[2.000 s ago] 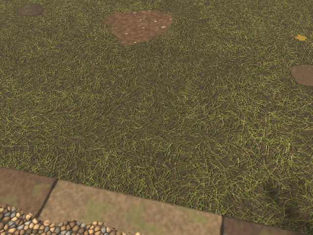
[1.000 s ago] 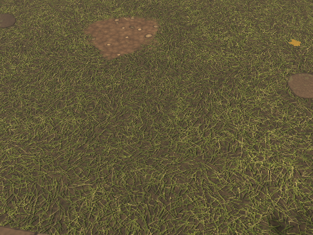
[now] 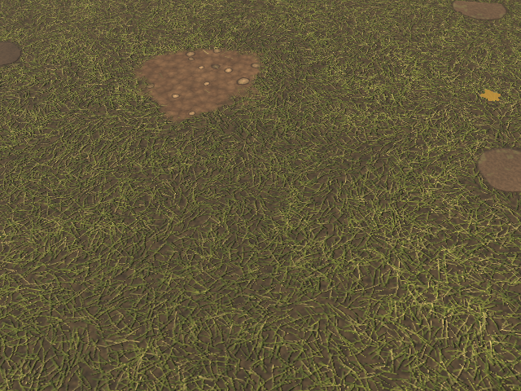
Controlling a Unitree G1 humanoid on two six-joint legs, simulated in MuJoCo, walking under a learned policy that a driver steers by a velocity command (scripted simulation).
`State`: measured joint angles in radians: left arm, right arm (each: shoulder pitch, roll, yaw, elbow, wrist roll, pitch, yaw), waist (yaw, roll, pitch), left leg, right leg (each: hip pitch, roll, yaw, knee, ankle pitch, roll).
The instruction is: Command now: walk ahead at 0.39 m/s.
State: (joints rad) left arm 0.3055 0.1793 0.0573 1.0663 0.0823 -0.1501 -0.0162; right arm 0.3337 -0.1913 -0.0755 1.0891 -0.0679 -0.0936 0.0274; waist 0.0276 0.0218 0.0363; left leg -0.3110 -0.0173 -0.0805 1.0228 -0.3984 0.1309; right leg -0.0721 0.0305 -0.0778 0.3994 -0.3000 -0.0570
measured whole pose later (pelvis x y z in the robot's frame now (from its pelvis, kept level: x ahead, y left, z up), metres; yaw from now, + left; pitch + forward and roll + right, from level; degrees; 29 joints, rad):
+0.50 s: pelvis +0.23 +0.03 -0.03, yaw +0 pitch +1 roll +2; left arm 0.24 0.20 0.04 0.92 0.11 -0.08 -0.02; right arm 0.45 -0.14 -0.03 1.08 -0.07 -0.12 0.02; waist -0.06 -0.04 -0.02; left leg -0.31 -0.07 0.06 0.72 -0.43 0.08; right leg -0.66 -0.05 0.09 1.24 -0.23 -0.10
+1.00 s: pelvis +0.52 -0.03 -0.18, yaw -1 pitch +2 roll -1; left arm 0.37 0.17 0.01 1.04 0.01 -0.07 0.00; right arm 0.18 -0.20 -0.04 0.87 0.01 -0.08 -0.04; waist 0.00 0.02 -0.04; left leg -0.87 0.11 -0.02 1.26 -0.12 0.00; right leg -0.26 0.05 -0.06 0.49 -0.28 -0.06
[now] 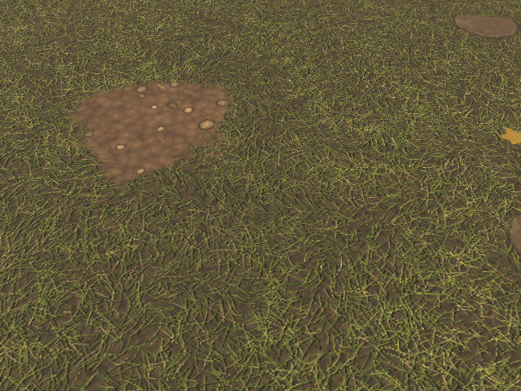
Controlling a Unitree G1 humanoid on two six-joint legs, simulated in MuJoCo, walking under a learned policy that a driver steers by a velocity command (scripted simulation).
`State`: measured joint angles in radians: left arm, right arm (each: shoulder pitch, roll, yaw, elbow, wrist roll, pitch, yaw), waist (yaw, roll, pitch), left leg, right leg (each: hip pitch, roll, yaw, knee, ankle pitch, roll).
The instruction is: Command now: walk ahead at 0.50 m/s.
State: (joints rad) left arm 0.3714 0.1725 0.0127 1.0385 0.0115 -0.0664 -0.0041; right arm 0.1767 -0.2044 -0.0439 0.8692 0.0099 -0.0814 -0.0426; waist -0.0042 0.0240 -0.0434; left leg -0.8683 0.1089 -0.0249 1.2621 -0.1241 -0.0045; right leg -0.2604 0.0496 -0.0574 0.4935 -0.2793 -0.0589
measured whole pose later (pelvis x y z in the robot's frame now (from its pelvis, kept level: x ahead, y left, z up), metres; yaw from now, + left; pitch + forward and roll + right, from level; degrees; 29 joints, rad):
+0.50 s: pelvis +0.27 +0.07 +0.01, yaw +1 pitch +3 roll +0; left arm 0.16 0.26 0.08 0.90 -0.01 -0.07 0.02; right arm 0.33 -0.22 -0.06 0.96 0.00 -0.09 0.00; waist -0.03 -0.03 -0.03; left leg -0.18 -0.06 0.04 0.29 -0.17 0.08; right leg -0.72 -0.12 0.04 0.93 -0.09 -0.03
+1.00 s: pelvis +0.55 +0.01 +0.01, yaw +1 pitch +2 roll -1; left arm 0.26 0.22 0.06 0.95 0.00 -0.09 -0.02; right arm 0.17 -0.26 -0.08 0.95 0.02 -0.08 -0.02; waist 0.03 0.03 0.01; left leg -0.63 0.13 -0.03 1.07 -0.23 0.04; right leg -0.21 0.06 -0.06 0.31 -0.13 -0.08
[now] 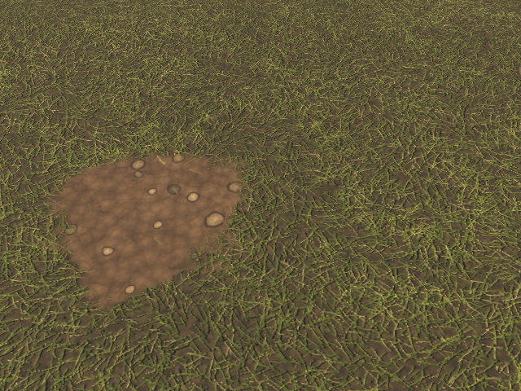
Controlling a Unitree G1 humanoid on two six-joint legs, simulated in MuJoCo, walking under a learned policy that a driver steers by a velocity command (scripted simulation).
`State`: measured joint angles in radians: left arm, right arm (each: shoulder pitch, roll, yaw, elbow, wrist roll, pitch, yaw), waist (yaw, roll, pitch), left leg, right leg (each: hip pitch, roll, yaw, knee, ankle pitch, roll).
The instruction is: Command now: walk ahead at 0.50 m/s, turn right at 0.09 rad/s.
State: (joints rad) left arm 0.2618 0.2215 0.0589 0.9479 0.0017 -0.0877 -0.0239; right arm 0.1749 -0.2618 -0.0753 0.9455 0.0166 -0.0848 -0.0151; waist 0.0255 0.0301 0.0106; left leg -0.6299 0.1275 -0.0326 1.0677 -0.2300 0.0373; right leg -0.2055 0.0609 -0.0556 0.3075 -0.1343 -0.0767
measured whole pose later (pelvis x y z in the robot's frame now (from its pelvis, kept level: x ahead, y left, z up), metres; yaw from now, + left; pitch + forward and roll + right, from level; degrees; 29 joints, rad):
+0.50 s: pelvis +0.27 +0.06 +0.00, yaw -13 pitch +1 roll +1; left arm 0.24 0.29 0.10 0.87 -0.03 -0.04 0.02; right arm 0.20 -0.24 -0.07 0.93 -0.01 -0.11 0.00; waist -0.02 -0.05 0.01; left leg -0.23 0.00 0.11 0.37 -0.17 0.03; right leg -0.60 -0.08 0.04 1.14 -0.30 -0.04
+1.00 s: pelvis +0.40 -0.02 -0.01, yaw -25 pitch +3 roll +0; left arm 0.12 0.24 0.06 0.74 0.02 -0.01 0.00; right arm 0.08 -0.30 -0.06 0.89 0.00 0.00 -0.04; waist 0.00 0.03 0.05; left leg -0.52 0.08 -0.02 1.02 -0.45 -0.05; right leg -0.41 0.06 -0.03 0.46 -0.09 -0.08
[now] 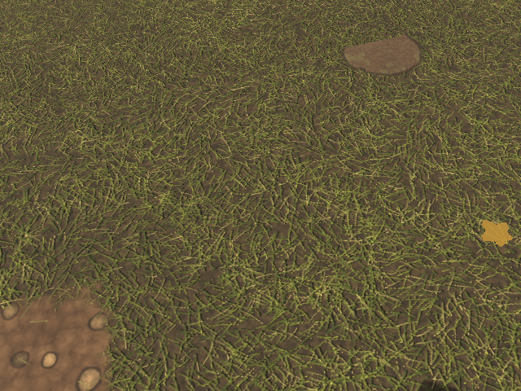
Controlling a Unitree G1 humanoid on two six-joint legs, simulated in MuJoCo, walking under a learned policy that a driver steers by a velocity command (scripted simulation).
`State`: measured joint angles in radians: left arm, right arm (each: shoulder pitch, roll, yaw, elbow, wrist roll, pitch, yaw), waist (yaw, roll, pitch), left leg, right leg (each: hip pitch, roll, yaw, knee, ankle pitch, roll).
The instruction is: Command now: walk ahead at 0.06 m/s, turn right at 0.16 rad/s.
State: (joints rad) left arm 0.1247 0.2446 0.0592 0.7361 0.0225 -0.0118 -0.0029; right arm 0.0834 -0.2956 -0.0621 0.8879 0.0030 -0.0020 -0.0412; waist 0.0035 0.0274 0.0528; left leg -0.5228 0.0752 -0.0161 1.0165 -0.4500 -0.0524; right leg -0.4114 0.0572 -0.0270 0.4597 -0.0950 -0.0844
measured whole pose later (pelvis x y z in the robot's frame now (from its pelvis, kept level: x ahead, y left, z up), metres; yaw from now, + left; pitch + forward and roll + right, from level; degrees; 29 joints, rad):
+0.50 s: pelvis +0.05 +0.03 +0.00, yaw -1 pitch -1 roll +0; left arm 0.17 0.23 0.06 0.89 0.01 0.00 0.02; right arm 0.18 -0.22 -0.02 1.00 -0.01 -0.02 -0.03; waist -0.01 0.00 0.03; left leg -0.21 0.03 0.01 0.54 -0.32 -0.01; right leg -0.30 0.02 0.00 0.52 -0.21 -0.02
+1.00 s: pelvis +0.06 +0.04 +0.00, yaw -1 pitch -1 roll +0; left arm 0.12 0.21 0.04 1.05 0.00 0.01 0.03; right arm 0.21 -0.22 -0.02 1.07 -0.01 -0.01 -0.04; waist -0.01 0.00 0.04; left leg -0.16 0.01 0.02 0.51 -0.32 -0.01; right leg -0.26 0.01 0.00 0.51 -0.23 -0.02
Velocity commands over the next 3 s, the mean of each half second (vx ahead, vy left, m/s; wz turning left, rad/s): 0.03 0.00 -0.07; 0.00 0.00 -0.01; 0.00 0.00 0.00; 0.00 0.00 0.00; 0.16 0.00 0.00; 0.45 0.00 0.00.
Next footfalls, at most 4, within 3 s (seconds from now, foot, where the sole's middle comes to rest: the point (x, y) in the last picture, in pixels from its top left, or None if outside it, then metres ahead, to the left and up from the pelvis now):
0.16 left None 0.07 0.16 -0.77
2.90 left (228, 347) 0.54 0.14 -0.77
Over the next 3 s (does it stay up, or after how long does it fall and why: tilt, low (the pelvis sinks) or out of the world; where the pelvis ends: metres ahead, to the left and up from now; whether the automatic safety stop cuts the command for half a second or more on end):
stays up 0.40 0.06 -0.01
